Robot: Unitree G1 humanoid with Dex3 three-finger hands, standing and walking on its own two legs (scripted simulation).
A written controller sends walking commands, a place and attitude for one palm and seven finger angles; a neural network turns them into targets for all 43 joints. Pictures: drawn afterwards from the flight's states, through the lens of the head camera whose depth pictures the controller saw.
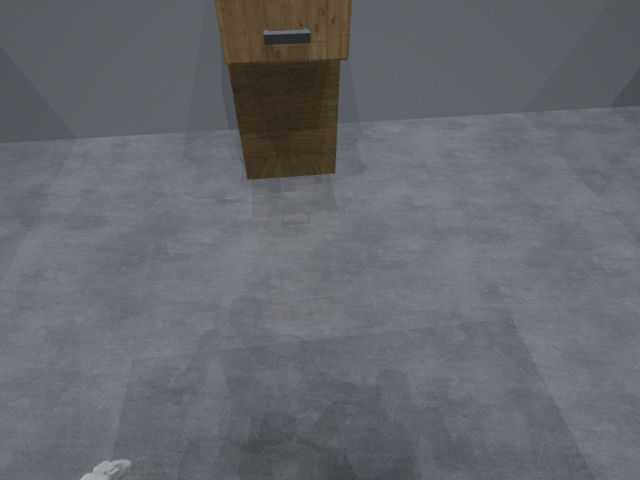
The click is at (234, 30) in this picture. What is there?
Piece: drawer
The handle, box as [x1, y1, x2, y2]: [263, 28, 310, 44]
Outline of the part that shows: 309,30 306,28 304,28 303,30 263,31 265,44 310,42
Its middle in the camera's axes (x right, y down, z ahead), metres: -0.10 -0.61 +1.15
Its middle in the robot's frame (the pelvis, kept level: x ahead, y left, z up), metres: +1.27 +0.16 +0.03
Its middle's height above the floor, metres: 0.80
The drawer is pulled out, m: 0.29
